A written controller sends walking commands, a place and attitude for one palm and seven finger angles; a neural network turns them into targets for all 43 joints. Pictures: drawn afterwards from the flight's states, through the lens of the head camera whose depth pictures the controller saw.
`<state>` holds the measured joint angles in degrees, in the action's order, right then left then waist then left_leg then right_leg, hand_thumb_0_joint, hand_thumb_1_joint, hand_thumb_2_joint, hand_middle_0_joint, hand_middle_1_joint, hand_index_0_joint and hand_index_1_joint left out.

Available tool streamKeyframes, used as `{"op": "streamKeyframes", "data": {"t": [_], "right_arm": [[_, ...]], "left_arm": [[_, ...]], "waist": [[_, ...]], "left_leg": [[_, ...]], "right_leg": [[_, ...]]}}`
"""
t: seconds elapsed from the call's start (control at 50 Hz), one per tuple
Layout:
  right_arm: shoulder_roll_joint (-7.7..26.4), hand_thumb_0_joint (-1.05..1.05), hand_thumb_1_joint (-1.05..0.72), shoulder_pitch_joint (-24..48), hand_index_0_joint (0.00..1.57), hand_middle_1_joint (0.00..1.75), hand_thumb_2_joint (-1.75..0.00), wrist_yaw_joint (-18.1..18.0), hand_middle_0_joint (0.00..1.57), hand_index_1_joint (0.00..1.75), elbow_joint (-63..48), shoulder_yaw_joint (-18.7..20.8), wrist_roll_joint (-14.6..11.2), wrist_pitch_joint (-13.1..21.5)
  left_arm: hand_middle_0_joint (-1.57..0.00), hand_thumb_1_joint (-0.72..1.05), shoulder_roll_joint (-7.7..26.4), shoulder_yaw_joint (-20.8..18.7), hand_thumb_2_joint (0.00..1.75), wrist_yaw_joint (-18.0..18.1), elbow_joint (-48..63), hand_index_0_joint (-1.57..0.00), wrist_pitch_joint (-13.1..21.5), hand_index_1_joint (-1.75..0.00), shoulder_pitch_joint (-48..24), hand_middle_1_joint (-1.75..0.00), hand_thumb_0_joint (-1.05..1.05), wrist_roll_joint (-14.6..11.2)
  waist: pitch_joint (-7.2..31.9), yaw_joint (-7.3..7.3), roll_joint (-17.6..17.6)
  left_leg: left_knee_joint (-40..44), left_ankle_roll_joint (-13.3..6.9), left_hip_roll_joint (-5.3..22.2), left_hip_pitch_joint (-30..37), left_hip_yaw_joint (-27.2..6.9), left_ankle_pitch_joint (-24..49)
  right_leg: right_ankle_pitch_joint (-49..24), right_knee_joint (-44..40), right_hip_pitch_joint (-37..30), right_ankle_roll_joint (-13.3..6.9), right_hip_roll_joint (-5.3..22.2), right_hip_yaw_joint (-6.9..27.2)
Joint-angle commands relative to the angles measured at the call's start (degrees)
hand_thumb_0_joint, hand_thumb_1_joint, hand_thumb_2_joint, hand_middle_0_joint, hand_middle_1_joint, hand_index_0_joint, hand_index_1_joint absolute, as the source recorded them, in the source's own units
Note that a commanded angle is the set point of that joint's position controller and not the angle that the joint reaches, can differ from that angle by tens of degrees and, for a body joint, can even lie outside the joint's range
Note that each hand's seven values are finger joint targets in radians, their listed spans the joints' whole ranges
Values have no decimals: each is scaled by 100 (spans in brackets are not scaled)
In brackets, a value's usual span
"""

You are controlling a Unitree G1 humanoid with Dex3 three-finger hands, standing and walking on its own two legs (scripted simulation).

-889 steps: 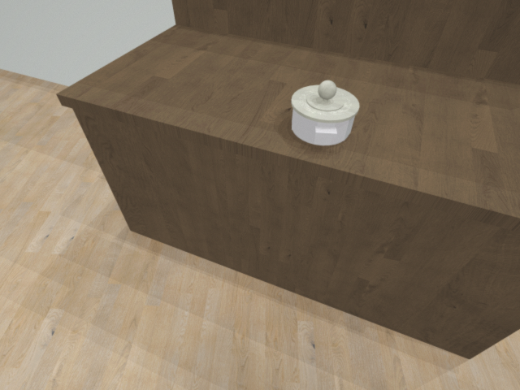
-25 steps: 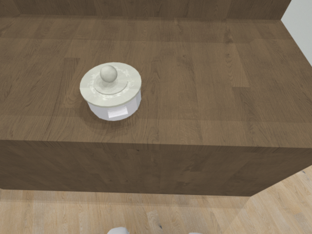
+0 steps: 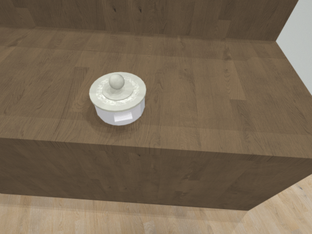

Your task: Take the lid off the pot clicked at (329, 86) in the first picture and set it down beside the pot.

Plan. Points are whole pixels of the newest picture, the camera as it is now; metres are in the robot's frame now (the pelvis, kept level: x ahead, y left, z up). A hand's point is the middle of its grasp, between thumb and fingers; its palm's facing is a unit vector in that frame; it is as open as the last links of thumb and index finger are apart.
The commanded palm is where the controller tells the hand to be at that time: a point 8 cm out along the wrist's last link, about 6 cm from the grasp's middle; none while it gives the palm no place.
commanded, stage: come to a stop and stand still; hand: left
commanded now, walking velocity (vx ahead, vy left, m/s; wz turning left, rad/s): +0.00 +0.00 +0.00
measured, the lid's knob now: (116, 81) +0.51 +0.16 +0.09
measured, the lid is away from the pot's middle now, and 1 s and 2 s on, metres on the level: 0.00 0.00 0.00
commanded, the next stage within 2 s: look again from close up in 0.48 s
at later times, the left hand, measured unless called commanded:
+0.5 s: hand out of the picture +0.01 +0.20 -0.17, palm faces +0.00 -0.98 -0.22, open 7.4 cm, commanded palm none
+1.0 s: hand out of the picture -0.01 +0.19 -0.17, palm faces -0.02 -0.98 -0.20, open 7.4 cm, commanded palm none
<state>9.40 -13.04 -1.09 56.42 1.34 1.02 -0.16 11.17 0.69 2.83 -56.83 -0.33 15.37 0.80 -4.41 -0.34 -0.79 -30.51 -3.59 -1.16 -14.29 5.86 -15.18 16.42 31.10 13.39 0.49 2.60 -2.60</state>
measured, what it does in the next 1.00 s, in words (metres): stands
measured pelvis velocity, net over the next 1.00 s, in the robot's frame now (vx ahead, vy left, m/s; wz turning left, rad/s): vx -0.02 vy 0.01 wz -0.02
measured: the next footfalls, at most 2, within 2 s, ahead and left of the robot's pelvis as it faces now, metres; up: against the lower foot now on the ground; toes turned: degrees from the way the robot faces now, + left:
none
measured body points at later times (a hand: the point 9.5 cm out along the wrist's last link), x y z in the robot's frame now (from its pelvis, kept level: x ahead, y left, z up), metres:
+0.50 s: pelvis -0.02 +0.02 +0.00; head -0.01 +0.02 +0.45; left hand +0.01 +0.25 -0.15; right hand +0.03 -0.22 -0.15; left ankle +0.01 +0.08 -0.73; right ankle +0.00 -0.13 -0.73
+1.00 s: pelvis -0.02 +0.01 +0.00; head +0.01 +0.02 +0.45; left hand -0.01 +0.24 -0.16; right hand +0.00 -0.22 -0.15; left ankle +0.01 +0.08 -0.73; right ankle +0.00 -0.13 -0.73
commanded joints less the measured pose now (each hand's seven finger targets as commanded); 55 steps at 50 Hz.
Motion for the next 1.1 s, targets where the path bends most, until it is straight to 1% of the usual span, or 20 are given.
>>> {"op": "streamKeyframes", "data": {"t": [0.0,0.02,0.06,0.08,0.12,0.18,0.22,0.28,0.3,0.38,0.4,0.46,0.5,0.6,0.66,0.74,0.84,0.92,1.0,1.08], "right_arm": [[678,0,-90,82,20,30,-90,17,20,30,-589,177,-26,67],[706,0,-90,97,20,30,-90,20,20,30,-583,176,-21,31],[720,0,-90,62,20,30,-90,51,20,30,-545,198,-3,-16],[729,0,-90,54,20,30,-90,66,20,30,-517,198,2,-29],[743,0,-90,47,20,30,-90,75,20,30,-526,197,20,-49],[755,0,-90,2,20,30,-90,85,20,30,-499,186,15,5],[782,0,-90,17,20,30,-90,84,20,30,-505,187,11,19],[762,0,-90,10,20,30,-90,84,20,30,-444,181,0,69],[764,0,-90,-15,20,30,-90,80,20,30,-443,172,-2,72],[750,0,-90,3,20,30,-90,79,20,30,-323,157,-11,86],[728,0,-90,-26,20,30,-90,79,20,30,-311,153,-16,79],[723,0,-90,-14,20,30,-90,79,20,30,-229,153,-16,70],[693,0,-90,-72,20,30,-90,79,20,30,-188,142,-25,74],[640,0,-90,-160,20,30,-90,68,20,30,-61,137,-42,101],[606,0,-90,-173,20,30,-90,67,20,30,22,135,-37,95],[586,0,-90,-231,20,30,-90,52,20,30,101,129,-48,120],[539,0,-90,-288,20,30,-90,52,20,30,190,126,-49,103],[524,0,-90,-334,20,30,-90,46,20,30,232,122,-56,116],[453,0,-90,-422,20,30,-90,34,20,30,295,111,-63,146],[447,0,-90,-437,20,30,-90,27,20,30,345,104,-62,147]], "left_arm": [[-20,90,696,-179,90,62,374,-20,113,-30,301,-30,0,-7],[-20,90,648,-175,90,62,378,-20,96,-30,218,-30,0,0],[-20,90,632,-159,90,58,430,-20,88,-30,139,-30,0,22],[-20,90,641,-152,90,56,448,-20,88,-30,158,-30,0,29],[-20,90,713,-188,90,47,483,-20,66,-30,180,-30,0,35],[-20,90,644,-174,90,50,479,-20,94,-30,282,-30,0,43],[-20,90,655,-189,90,39,477,-20,90,-30,318,-30,0,44],[-20,90,580,-177,90,40,461,-20,115,-30,374,-30,0,47],[-20,90,621,-187,90,34,455,-20,105,-30,361,-30,0,45],[-20,90,556,-167,90,34,383,-20,110,-30,417,-30,0,44],[-20,90,597,-177,90,27,380,-20,90,-30,407,-30,0,50],[-20,90,534,-160,90,24,304,-20,91,-30,462,-30,0,57],[-20,90,572,-167,90,12,260,-20,92,-30,489,-30,0,60],[-20,90,511,-160,90,10,146,-20,111,-30,523,-30,0,57],[-20,90,460,-144,90,12,75,-20,114,-30,571,-30,0,56],[-20,90,425,-142,90,11,-9,-20,119,-30,606,-30,0,56],[-20,90,391,-128,90,8,-90,-20,107,-30,638,-30,0,61],[-20,90,392,-132,90,2,-129,-20,118,-30,658,-30,0,54],[-20,90,387,-135,90,4,-168,-20,134,-30,663,-30,0,46],[-20,90,346,-126,90,11,-213,-20,132,-30,675,-30,0,47]], "waist": [[733,-44,-22],[398,4,-249],[-101,82,-282],[-223,91,-168],[-197,77,193],[26,62,90],[242,30,182],[346,20,50],[418,16,114],[263,10,195],[270,2,259],[104,-3,236],[196,-5,225],[276,9,97],[125,13,160],[214,8,192],[35,11,73],[125,3,77],[245,9,62],[188,12,170]], "left_leg": [[341,82,721,316,-1091,1285],[393,119,661,94,-1042,713],[547,152,569,-160,-1034,-101],[612,157,554,-231,-1027,-343],[772,139,578,-281,-1096,-625],[889,92,633,-247,-1159,-513],[971,64,691,-160,-1215,-502],[932,54,711,-46,-1165,-76],[989,41,757,34,-1180,-38],[1018,61,734,-24,-1146,-51],[1116,53,784,-25,-1170,-178],[1185,76,746,-159,-1160,-519],[1210,71,763,-86,-1153,-547],[1163,65,768,67,-1115,-248],[1173,89,740,17,-1064,-405],[1155,76,778,142,-1040,-94],[1224,92,771,50,-1037,-373],[1181,89,763,124,-998,-234],[1116,83,788,270,-938,223],[1134,100,793,295,-912,235]], "right_leg": [[-536,-470,60,-360,373,519],[-296,-592,229,-389,441,628],[324,-757,624,-408,471,745],[546,-816,756,-410,466,790],[679,-755,778,-395,395,723],[374,-638,590,-343,313,637],[249,-553,484,-308,273,530],[-99,-525,391,-274,283,536],[-99,-495,352,-260,278,454],[-144,-551,382,-243,299,526],[-69,-551,352,-238,287,430],[28,-628,398,-232,293,503],[34,-667,362,-236,307,483],[-164,-697,327,-223,339,514],[-57,-770,430,-225,371,584],[-312,-715,360,-206,364,546],[-124,-811,453,-206,374,587],[-217,-826,407,-210,387,624],[-514,-789,303,-213,397,604],[-530,-788,315,-198,403,621]]}}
